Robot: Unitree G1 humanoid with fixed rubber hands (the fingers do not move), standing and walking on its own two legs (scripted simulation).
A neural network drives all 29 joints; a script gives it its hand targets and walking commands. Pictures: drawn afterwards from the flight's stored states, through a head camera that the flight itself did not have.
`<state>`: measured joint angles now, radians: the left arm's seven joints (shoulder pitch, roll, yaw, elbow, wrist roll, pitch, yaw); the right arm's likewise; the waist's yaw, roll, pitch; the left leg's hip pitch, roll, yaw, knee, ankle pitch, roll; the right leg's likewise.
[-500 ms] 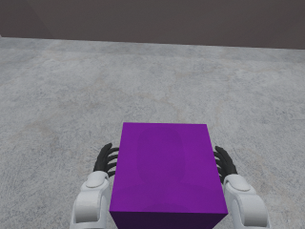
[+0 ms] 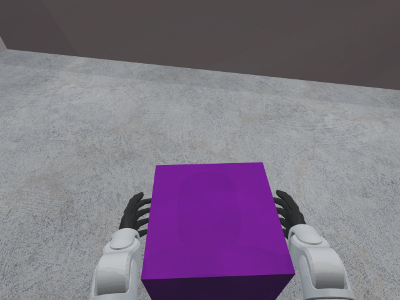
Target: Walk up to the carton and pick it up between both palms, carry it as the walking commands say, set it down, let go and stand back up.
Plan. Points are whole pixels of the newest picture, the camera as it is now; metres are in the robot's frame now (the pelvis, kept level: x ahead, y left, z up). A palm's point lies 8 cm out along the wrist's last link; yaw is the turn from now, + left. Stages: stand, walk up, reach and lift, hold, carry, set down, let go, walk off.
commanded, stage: carry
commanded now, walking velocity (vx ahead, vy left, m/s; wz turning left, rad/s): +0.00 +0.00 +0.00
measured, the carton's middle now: (211, 244) +0.27 -0.01 -0.05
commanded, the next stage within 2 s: none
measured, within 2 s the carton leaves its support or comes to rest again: neither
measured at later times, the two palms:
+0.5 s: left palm (124, 164) +0.45 +0.19 +0.03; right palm (252, 166) +0.43 -0.13 +0.03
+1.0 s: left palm (126, 108) +0.65 +0.22 +0.05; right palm (231, 110) +0.64 -0.10 +0.04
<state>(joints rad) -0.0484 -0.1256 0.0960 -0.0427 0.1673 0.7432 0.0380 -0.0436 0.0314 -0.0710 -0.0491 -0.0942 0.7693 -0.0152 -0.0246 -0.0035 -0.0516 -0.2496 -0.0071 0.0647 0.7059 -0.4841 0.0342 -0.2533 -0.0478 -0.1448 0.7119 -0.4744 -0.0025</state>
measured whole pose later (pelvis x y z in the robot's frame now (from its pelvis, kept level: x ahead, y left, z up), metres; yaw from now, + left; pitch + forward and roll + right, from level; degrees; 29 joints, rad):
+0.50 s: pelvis +0.18 +0.04 +0.00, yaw -3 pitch +2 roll -2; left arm -0.01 -0.07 0.09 -0.11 0.11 0.76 0.05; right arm -0.01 0.13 -0.10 -0.05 -0.12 0.72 -0.01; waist 0.00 -0.01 -0.02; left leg -0.22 0.00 0.12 0.72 -0.53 0.07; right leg -0.33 -0.02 -0.05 1.00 -0.59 -0.02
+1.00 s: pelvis +0.39 +0.06 +0.01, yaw -3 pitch +3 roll -1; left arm -0.03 -0.06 0.09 -0.13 0.09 0.76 0.05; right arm 0.00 0.13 -0.08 -0.11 -0.14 0.73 -0.01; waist 0.02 0.00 -0.05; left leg -0.23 0.02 0.09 0.66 -0.49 0.04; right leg -0.34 0.00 -0.07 0.83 -0.56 -0.03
